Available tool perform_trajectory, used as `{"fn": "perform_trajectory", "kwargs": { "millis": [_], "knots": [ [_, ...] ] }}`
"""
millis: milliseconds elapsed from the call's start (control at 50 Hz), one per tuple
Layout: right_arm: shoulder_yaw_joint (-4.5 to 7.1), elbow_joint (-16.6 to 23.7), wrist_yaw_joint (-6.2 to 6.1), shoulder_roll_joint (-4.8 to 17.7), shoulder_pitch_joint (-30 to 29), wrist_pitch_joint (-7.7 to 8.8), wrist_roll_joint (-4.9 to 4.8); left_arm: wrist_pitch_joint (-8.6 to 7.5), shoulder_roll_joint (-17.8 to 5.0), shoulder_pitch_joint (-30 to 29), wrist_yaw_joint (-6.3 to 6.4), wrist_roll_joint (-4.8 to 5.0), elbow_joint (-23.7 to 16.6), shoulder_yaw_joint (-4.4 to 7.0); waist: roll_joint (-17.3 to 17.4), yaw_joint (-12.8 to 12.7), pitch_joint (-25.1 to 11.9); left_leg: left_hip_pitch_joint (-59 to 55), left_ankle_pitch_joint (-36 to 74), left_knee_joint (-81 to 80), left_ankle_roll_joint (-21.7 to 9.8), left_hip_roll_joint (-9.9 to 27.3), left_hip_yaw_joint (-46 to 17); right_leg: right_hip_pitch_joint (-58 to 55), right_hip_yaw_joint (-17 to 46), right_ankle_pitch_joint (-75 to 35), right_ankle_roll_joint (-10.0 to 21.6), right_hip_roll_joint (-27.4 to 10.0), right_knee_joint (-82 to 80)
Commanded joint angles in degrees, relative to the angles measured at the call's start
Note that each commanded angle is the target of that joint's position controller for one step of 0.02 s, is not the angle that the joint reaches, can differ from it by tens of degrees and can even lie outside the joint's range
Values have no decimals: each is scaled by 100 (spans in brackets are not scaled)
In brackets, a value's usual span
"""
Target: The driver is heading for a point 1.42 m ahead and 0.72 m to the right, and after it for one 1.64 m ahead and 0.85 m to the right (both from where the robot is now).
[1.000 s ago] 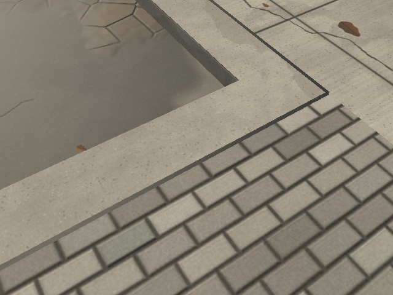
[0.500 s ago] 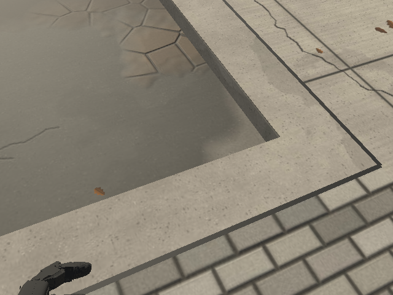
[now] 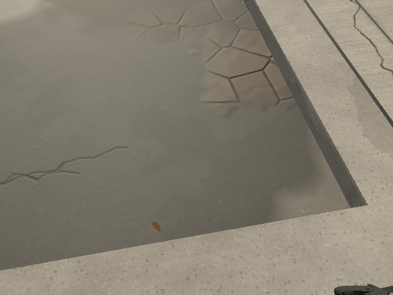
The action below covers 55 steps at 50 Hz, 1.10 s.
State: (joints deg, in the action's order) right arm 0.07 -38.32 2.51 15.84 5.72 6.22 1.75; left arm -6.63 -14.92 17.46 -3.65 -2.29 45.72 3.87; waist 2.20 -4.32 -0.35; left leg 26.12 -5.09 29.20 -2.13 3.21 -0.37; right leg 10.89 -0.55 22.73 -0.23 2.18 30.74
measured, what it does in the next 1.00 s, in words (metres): steps on the spot, turning right: right foot, then left foot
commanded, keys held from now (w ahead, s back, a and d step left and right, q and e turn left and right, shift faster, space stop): e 0.88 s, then w+e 0.12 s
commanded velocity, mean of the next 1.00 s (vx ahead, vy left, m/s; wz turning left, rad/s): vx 0.05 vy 0.00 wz -0.52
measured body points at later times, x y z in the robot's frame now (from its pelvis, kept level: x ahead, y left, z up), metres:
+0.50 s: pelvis +0.06 -0.05 +0.01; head +0.09 -0.06 +0.46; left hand +0.26 +0.19 -0.08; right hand +0.15 -0.37 -0.07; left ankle +0.08 +0.10 -0.67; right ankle +0.04 -0.13 -0.73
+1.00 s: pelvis +0.09 -0.02 +0.01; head +0.13 -0.02 +0.46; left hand +0.38 +0.15 -0.09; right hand +0.06 -0.34 -0.07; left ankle +0.14 +0.08 -0.73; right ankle +0.01 -0.12 -0.66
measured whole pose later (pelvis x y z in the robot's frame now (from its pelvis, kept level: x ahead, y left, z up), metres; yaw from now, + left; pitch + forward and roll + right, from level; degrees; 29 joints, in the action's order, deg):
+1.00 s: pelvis +0.09 -0.02 +0.01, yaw -35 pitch +2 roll +0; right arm 2.9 -39.2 -1.4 16.7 9.0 0.4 0.4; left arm 4.4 -21.0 12.6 0.3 1.9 35.1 6.0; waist -2.7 0.3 0.8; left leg 12.8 -14.2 24.4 -0.9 1.1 3.9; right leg 31.3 3.3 22.4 -4.4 1.1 62.1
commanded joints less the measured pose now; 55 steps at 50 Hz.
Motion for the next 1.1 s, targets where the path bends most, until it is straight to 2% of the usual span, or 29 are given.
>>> {"fn": "perform_trajectory", "kwargs": {
  "millis": [20,40,60,80,120,160,200,240,300,340,360,380,400,420,440,460,540,640,720,780,800,820,840,860,880,900,940,980,1100],
  "knots": [
    [499,75,-339,1357,1873,114,164,-90,-430,-14,109,-129,-707,13,620,971,-1788,-3988,3814,-778,-2390,2379,-2535,2504,309,1819,-133,59,2825],
    [533,69,-419,1335,1433,104,56,-46,-477,-93,207,-138,-723,48,684,724,-1162,-3129,2526,-1044,-1890,2093,-1876,2669,269,1476,-115,-182,3201],
    [441,251,-468,904,813,67,-80,15,-659,140,306,-158,-564,105,563,480,-939,-2516,1864,-1329,-1610,1871,-1470,2400,260,1224,-170,-426,3182],
    [384,322,-508,704,535,34,-136,58,-525,152,329,-175,-560,58,584,319,-731,-2035,1721,-1538,-1459,1718,-1119,2120,244,962,-204,-519,3070],
    [452,552,-606,797,153,-4,10,137,-368,251,168,-172,-541,-8,441,130,-683,-1440,1637,-1858,-1240,1387,-393,1509,-64,217,-262,-474,2989],
    [597,678,-634,1027,-26,-1,49,196,-367,179,-64,-70,-533,-35,371,180,-608,-1289,1345,-1918,-1028,1112,204,1154,-341,-216,-296,-422,2286],
    [723,609,-610,1203,214,-18,106,209,-371,-135,-218,-61,-675,-85,392,377,-495,-1614,1028,-1782,-1019,1349,147,1321,-224,-408,-212,-596,1634],
    [794,586,-547,1231,304,-24,171,192,-407,-225,-257,-11,-750,-120,368,482,-432,-1871,769,-1680,-1082,1703,-85,1440,-69,-567,-61,-730,1143],
    [753,552,-469,1102,-23,-11,161,94,-658,-85,-235,116,-794,-5,324,301,-457,-1611,-150,-1316,-871,1757,34,749,-180,-1525,304,-507,215],
    [616,374,-431,823,102,-27,150,-33,-925,-5,-207,188,-921,173,104,230,-533,-1265,-825,-742,-369,1376,375,-45,-223,-2519,776,-271,-466],
    [542,522,-463,470,581,-59,93,-108,-1624,60,-88,192,-1055,375,-1149,493,-887,-944,-1739,517,301,498,1228,-723,1126,-4927,1784,-1328,-893],
    [489,798,-520,522,462,27,101,-191,-2147,145,-36,211,-1278,522,-1424,398,-895,261,-3245,1439,678,-335,846,-1324,2870,-5350,2873,-2275,-1323],
    [499,672,-481,705,174,22,77,-285,-1909,285,62,8,-1103,521,-875,174,-539,851,-3258,1883,681,-265,88,-1331,2694,-4378,2521,-2214,-1393],
    [559,629,-501,880,31,-47,29,-291,-1620,267,104,-5,-1009,477,-982,135,-418,1053,-2976,2326,677,-120,-99,-1242,2344,-3675,2090,-1919,-1432],
    [632,517,-549,1049,154,-93,131,-231,-1318,61,122,116,-1033,380,-967,254,-444,1064,-2843,2761,683,-49,-191,-1108,2161,-3653,1906,-1802,-1419],
    [602,469,-567,989,244,-110,196,-167,-1142,-127,121,214,-1069,311,-937,389,-436,874,-2766,3077,661,-4,-309,-756,2056,-3894,1829,-1804,-1432],
    [489,258,-486,813,654,-175,144,-27,-1166,-522,110,83,-1339,280,-697,628,-515,273,-1706,2656,725,-86,-209,-241,1717,-3993,1756,-1467,-1488],
    [342,156,-413,757,572,-338,50,-66,-1332,-249,-22,65,-1393,363,-765,339,-465,91,-1703,1535,793,-136,-172,-451,2159,-3579,1807,-1460,-1219],
    [279,175,-466,804,444,-265,10,-1,-1340,-97,-38,73,-1368,360,-831,125,-543,100,-1738,971,680,-268,-172,-709,2754,-3370,1870,-1531,-1023],
    [264,152,-451,832,580,-187,-66,82,-1357,-368,-26,64,-1366,322,-781,279,-539,-503,-1267,136,474,-453,-46,-368,2869,-3144,1724,-1330,-869],
    [496,424,-437,982,-2,-295,-490,540,-1457,-1051,171,715,-1495,400,-1580,567,-317,-673,-564,-940,411,-506,-416,-438,2667,-3623,1031,-724,-437],
    [543,243,-378,1243,461,-306,-435,761,-1303,-1094,342,751,-1597,347,-1317,609,-803,-1471,511,-1171,317,-188,-370,-226,2405,-3239,661,-600,-165],
    [642,237,-383,1546,540,-357,-274,866,-974,-789,415,560,-1663,253,-340,412,-929,-2161,2000,-997,-92,833,-1023,530,1939,-1592,283,-199,657],
    [684,273,-361,1663,349,-485,-132,886,-779,-144,411,428,-1603,208,1051,112,-687,-2466,3742,-774,-845,1828,-1899,1746,1118,1251,-69,592,1551],
    [670,269,-334,1464,426,-541,-85,875,-1242,-37,404,363,-1559,358,994,267,-645,-2264,3665,-794,-1429,2392,-2209,2194,809,1587,-328,241,2929],
    [578,290,-332,1111,376,-548,-71,921,-1433,-126,415,413,-1436,430,577,335,-563,-2191,2469,-915,-1301,2063,-1883,2404,783,1179,-361,-43,3506],
    [510,283,-371,899,176,-536,-153,1081,-1261,-388,455,422,-1418,405,476,408,-153,-2036,193,-1231,-911,1443,-1163,2848,680,224,-428,-324,3711],
    [521,211,-445,974,306,-529,-142,1080,-1016,-735,403,421,-1586,310,676,608,92,-1987,-887,-1638,-887,1251,-860,2985,400,-280,-490,-429,3385],
    [672,61,-360,1254,537,-422,-169,844,-691,-1238,251,353,-1828,165,596,869,32,-2280,-1207,-1859,-869,1403,-309,2493,37,-477,-327,-649,1831]
  ]
}}
Keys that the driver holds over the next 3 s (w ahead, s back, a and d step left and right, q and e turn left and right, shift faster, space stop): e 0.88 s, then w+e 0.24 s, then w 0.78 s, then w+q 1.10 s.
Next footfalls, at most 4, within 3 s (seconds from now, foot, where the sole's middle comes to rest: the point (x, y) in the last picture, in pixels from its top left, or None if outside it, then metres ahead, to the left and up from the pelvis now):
0.34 right None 0.08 -0.14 -0.77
0.84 left None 0.18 0.06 -0.77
1.26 right None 0.07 -0.21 -0.77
1.78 left None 0.48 -0.30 -0.77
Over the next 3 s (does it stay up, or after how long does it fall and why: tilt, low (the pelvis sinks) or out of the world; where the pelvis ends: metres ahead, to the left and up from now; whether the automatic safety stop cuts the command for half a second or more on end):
stays up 0.84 -0.57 -0.01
